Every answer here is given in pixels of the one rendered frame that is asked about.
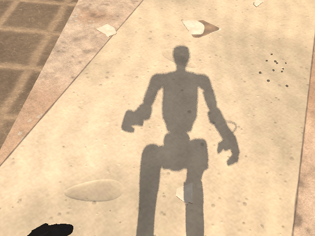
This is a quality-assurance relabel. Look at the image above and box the robot left hand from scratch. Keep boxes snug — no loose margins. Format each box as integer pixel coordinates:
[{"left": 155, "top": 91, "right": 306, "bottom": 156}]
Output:
[{"left": 28, "top": 223, "right": 74, "bottom": 236}]

